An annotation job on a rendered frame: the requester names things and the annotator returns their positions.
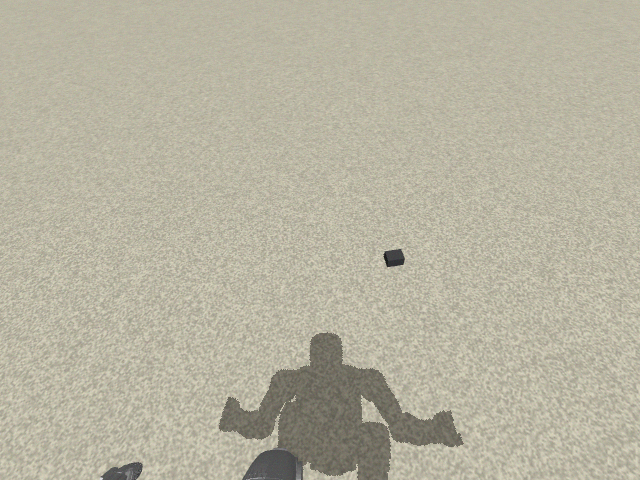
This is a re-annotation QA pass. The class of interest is small box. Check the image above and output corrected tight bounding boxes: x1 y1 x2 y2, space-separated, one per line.
384 249 405 267

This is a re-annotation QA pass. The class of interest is left robot hand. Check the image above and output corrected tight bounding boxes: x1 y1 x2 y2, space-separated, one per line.
100 462 143 480

